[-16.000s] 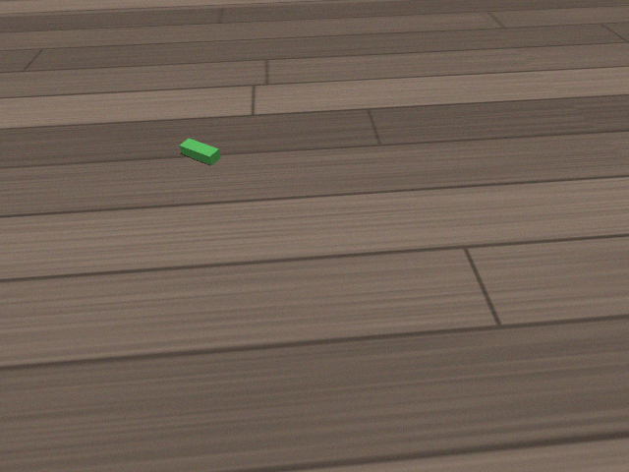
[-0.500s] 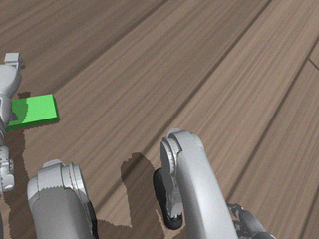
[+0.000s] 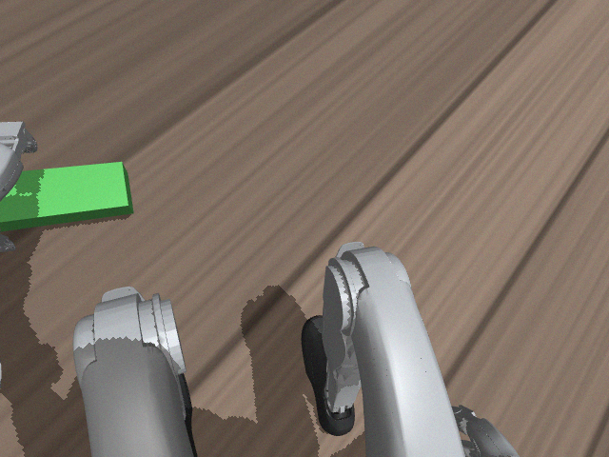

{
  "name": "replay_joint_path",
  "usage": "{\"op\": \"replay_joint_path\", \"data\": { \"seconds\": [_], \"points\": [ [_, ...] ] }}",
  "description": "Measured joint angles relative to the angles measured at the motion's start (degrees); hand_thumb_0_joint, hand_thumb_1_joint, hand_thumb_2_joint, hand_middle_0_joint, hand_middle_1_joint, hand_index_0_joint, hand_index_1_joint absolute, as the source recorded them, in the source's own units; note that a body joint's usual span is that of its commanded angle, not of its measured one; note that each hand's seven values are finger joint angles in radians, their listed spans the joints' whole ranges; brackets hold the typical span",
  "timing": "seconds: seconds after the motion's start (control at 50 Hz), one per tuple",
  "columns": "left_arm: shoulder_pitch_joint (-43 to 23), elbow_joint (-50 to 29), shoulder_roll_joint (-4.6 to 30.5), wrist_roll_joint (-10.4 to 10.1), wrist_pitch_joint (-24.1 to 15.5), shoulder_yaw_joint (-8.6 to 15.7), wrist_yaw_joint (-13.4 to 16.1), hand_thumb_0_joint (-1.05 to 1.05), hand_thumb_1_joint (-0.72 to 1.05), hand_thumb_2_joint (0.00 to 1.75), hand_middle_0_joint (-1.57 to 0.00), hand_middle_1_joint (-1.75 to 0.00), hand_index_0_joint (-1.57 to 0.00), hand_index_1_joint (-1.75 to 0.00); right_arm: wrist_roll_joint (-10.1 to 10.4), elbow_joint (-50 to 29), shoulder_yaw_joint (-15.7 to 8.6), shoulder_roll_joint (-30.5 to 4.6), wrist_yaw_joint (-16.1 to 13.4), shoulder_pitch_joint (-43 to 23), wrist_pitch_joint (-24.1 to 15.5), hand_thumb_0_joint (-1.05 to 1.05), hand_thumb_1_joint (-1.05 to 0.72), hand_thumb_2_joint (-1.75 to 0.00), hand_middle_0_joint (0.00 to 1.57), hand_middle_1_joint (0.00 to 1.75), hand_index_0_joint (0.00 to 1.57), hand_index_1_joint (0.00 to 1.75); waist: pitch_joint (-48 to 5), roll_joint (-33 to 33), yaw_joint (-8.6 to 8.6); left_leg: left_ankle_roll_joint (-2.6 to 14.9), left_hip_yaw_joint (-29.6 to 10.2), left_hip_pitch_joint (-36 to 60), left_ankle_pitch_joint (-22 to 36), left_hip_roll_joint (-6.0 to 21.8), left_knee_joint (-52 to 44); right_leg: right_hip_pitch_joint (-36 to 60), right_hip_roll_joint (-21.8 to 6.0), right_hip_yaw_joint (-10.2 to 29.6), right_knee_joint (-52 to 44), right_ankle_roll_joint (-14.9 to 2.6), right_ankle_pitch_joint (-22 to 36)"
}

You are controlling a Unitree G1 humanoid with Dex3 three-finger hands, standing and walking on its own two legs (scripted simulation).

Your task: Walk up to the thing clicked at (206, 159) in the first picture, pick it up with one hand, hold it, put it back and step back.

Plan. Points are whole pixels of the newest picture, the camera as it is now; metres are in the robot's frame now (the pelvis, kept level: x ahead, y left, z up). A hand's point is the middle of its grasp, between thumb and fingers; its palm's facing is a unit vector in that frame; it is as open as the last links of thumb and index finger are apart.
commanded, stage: rest palm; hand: left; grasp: from above
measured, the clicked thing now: (58, 196) +0.49 +0.29 -0.29
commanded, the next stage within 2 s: close in 1.18 s
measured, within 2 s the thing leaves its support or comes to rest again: neither
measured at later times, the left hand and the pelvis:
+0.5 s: hand (42, 192) +0.47 +0.28 -0.21, palm faces -0.51 -0.07 -0.86, open 14.1 cm; pelvis +0.00 +0.00 +0.00, yaw -2 degrees
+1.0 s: hand (50, 194) +0.48 +0.29 -0.25, palm faces -0.46 -0.08 -0.89, open 14.0 cm; pelvis +0.01 +0.01 -0.02, yaw -5 degrees
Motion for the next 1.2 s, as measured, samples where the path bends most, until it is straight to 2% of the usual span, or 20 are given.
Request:
{"op": "replay_joint_path", "data": {
  "seconds": [0.08, 0.18, 0.28, 0.34, 0.46, 0.62, 0.7, 0.86, 1.04, 1.2],
  "points": [
    [-3.6, 2.7, -0.8, 2.4, 0.9, -1.7, 2.6, 0.0, -0.51, 1.03, -0.09, -1.08, -0.1, -1.07, -0.3, 0.2, -0.2, 0.2, -0.1, -2.0, -0.9, 0.0, -0.91, -0.89, 0.21, 0.3, 0.2, 0.3, -1.1, -0.6, -0.64, 0.41, 0.2, -0.4, -0.1, -0.2, 0.3, 0.0, -0.1, 0.1, 0.1, -0.01, -0.3],
    [-8.0, 7.9, -0.8, 4.4, 4.4, -1.2, 4.9, 0.0, -0.5, 1.03, -0.08, -1.08, -0.1, -1.07, -0.4, -1.1, 0.8, 0.5, 0.0, -3.6, -2.0, 0.0, -0.91, -0.9, 0.21, 0.3, 0.2, 0.3, -1.9, -0.2, -3.22, 1.03, 0.2, -1.0, -0.2, 0.0, 0.3, -0.2, 0.1, 0.1, -0.4, 0.08, -0.3],
    [-9.2, 11.6, -0.2, 3.6, 7.8, -0.3, 4.7, 0.0, -0.5, 1.0, -0.08, -1.05, -0.09, -1.04, -0.4, -2.9, 2.4, 0.6, 0.2, -3.0, -2.1, -0.01, -0.9, -0.9, 0.2, 0.3, 0.2, 0.3, -1.2, 0.6, -5.53, 1.44, 0.3, -1.3, -0.3, 0.3, 0.0, -0.4, 0.3, 0.0, -0.9, 0.3, 0.0],
    [-8.1, 11.3, 0.3, 2.8, 8.0, 0.5, 3.5, 0.0, -0.5, 0.99, -0.07, -1.04, -0.09, -1.03, -0.3, -3.6, 3.5, 0.6, 0.4, -1.8, -2.1, -0.01, -0.9, -0.9, 0.2, 0.3, 0.2, 0.3, -0.1, 0.6, -6.26, 1.42, 0.1, -1.2, -0.3, 0.5, 0.0, -0.5, 0.5, -0.1, -1.0, 0.49, 0.1],
    [-5.6, 11.2, 2.4, 2.0, 5.6, 2.3, 3.5, 0.0, -0.5, 0.98, -0.07, -1.02, -0.09, -1.01, -0.8, -3.3, 5.6, 0.5, 0.8, 0.4, -2.4, 0.0, -0.9, -0.9, 0.21, 0.3, 0.2, 0.3, 2.4, -0.5, -6.9, 0.94, -0.7, -1.0, -0.4, 0.6, 0.9, -0.6, 0.9, -0.6, -0.4, 0.67, 0.6],
    [-4.9, 12.8, 6.2, 3.6, 2.2, 3.0, 7.4, 0.0, -0.51, 0.99, -0.08, -1.0, -0.09, -1.0, -3.5, -2.2, 7.2, -0.4, 1.5, 1.0, -3.9, 0.0, -0.9, -0.9, 0.21, 0.3, 0.2, 0.3, 4.9, -2.3, -7.42, 0.24, -2.2, -1.5, -0.8, 0.6, 3.3, -1.2, 1.5, -1.4, 1.4, 0.81, 0.8],
    [-4.8, 13.4, 7.1, 4.2, 2.2, 3.2, 9.7, 0.0, -0.51, 0.99, -0.08, -0.99, -0.09, -1.0, -4.6, -2.1, 7.7, -0.8, 2.0, 0.4, -5.0, 0.0, -0.89, -0.9, 0.21, 0.3, 0.2, 0.3, 5.3, -2.9, -7.59, 0.04, -2.9, -1.7, -1.3, 0.7, 4.3, -1.4, 1.8, -1.9, 1.9, 0.75, 0.6],
    [-4.8, 15.0, 7.1, 4.4, 3.9, 3.9, 12.2, 0.0, -0.5, 1.01, -0.08, -0.99, -0.08, -1.0, -5.8, -2.6, 8.5, -1.1, 3.4, -1.7, -7.1, 0.0, -0.89, -0.9, 0.21, 0.3, 0.2, 0.3, 5.4, -3.4, -7.99, -0.06, -3.9, -1.5, -2.7, 0.8, 5.4, -0.9, 2.1, -2.6, 2.3, 0.92, -0.1],
    [-5.1, 16.3, 7.7, 3.5, 5.2, 4.7, 12.5, 0.0, -0.51, 1.02, -0.08, -0.99, -0.08, -1.0, -6.3, -3.6, 8.7, -1.4, 4.6, -3.5, -8.9, -0.01, -0.9, -0.9, 0.2, 0.3, 0.2, 0.3, 6.3, -3.7, -8.22, 0.1, -4.2, -1.3, -3.2, 0.8, 6.1, -0.6, 2.3, -2.8, 2.6, 1.15, -0.5],
    [-4.5, 16.1, 8.5, 3.1, 4.3, 4.8, 12.0, 0.0, -0.51, 1.02, -0.08, -1.0, -0.08, -1.01, -6.4, -3.3, 9.1, -1.7, 5.4, -3.6, -9.1, -0.01, -0.9, -0.9, 0.2, 0.3, 0.2, 0.3, 7.3, -4.1, -8.03, 0.02, -4.7, -1.0, -3.4, 0.7, 6.5, -0.1, 2.3, -3.1, 2.7, 1.18, -0.6]
  ]
}}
